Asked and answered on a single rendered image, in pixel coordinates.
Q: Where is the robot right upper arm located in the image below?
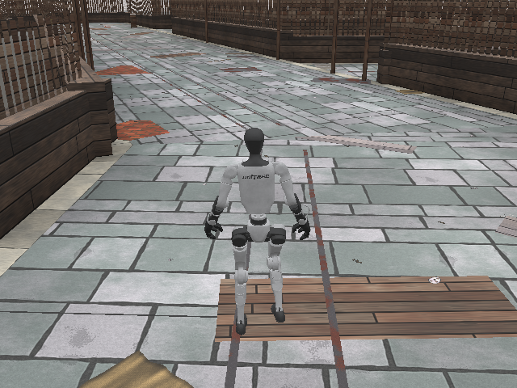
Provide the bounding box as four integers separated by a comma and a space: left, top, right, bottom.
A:
272, 162, 297, 206

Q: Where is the robot left shin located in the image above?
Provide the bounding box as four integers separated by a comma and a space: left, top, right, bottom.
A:
234, 270, 246, 324

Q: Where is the robot right foot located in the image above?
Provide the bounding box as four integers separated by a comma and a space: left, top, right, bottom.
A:
271, 304, 285, 323

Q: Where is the right robot forearm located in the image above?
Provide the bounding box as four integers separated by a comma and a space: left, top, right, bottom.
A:
289, 193, 307, 225

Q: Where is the left robot hand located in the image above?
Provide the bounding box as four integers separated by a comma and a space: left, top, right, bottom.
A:
204, 221, 223, 239

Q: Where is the right robot hand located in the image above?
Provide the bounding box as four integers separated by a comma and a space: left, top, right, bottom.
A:
292, 220, 311, 240

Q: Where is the left robot forearm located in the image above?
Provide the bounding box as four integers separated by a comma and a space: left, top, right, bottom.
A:
207, 196, 224, 226

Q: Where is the robot left upper arm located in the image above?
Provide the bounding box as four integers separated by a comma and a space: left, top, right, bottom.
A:
216, 164, 239, 209

